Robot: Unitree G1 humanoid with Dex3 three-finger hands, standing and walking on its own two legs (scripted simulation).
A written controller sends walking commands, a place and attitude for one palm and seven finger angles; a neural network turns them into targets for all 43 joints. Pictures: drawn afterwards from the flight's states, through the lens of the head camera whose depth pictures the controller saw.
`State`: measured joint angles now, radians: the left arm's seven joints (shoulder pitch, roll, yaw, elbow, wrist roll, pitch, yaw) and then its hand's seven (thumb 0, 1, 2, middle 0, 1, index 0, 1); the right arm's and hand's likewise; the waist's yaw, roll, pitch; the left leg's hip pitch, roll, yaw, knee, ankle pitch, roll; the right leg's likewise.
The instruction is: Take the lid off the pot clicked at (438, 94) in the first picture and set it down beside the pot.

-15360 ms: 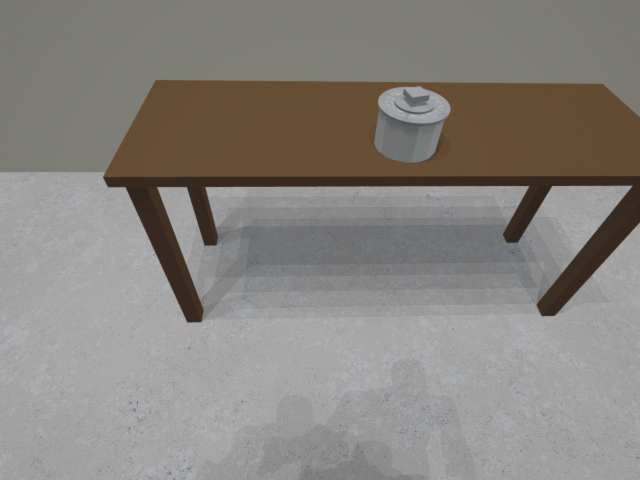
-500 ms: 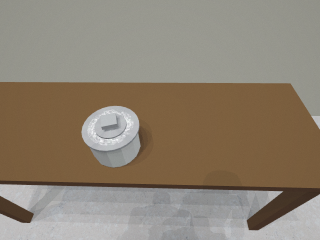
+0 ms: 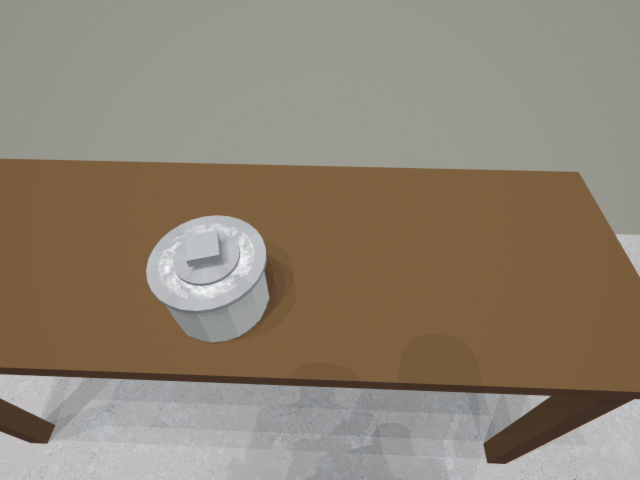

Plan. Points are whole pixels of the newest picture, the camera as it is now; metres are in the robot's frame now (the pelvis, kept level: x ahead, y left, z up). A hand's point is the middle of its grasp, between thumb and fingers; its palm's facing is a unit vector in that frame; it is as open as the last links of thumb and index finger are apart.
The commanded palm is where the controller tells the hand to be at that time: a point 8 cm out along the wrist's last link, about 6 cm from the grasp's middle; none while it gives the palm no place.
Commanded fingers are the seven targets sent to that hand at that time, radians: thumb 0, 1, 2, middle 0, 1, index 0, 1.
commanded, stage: look again from close up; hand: left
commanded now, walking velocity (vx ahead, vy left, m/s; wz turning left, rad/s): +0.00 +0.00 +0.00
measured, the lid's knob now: (203, 248) +0.39 +0.19 +0.05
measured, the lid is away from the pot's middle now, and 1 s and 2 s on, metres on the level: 0.00 0.00 0.00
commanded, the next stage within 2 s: shuffle to correct the standing spot in 0.96 s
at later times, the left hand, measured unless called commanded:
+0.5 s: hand out of the picture -0.01 +0.18 -0.17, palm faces +0.01 -0.98 -0.19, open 7.3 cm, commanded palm none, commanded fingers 0.00 0.90 0.90 -0.20 -0.30 -0.20 -0.30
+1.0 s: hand out of the picture -0.02 +0.18 -0.18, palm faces +0.01 -0.99 -0.16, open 7.3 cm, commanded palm none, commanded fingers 0.00 0.90 0.90 -0.20 -0.30 -0.20 -0.30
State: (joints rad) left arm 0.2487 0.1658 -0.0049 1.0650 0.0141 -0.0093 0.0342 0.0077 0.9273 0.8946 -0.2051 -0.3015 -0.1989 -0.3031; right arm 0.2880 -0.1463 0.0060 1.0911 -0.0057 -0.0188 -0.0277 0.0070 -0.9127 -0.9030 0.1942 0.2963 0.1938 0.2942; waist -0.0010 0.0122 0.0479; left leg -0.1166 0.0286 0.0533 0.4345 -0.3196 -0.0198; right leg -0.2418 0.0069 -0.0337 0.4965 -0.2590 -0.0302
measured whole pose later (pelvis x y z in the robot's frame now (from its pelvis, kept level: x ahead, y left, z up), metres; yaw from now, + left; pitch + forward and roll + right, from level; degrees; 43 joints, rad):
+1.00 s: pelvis -0.01 +0.02 +0.00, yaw +0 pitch -1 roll +0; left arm 0.30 0.14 -0.01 1.10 0.02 -0.01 0.04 0.01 0.92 0.89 -0.20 -0.30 -0.20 -0.30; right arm 0.33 -0.10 0.01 1.14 0.00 -0.03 -0.03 0.01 -0.91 -0.90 0.19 0.30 0.19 0.29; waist 0.01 -0.02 0.05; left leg -0.13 0.01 0.07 0.45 -0.31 0.01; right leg -0.24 -0.01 -0.02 0.47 -0.22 0.00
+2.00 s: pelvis -0.03 +0.03 -0.01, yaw +0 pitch +0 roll +0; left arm 0.42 0.11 -0.04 1.08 0.02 0.00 0.03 0.01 0.91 0.89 -0.21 -0.30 -0.20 -0.30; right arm 0.32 -0.13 -0.02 1.06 -0.01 0.01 -0.01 0.01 -0.92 -0.90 0.20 0.30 0.19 0.29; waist 0.00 0.01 0.01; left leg -0.21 -0.01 0.06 0.54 -0.33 0.03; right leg -0.30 -0.02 0.00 0.55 -0.25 0.01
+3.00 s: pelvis -0.03 +0.02 +0.00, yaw +0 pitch -1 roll +0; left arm 0.32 0.15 -0.01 1.08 0.02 -0.01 0.04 0.01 0.91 0.89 -0.20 -0.30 -0.20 -0.30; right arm 0.30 -0.13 -0.01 1.14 -0.01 -0.02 -0.01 0.01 -0.91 -0.90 0.19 0.30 0.19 0.29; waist 0.00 0.01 0.03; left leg -0.15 0.00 0.06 0.45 -0.29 0.02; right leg -0.24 -0.01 -0.01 0.47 -0.21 0.00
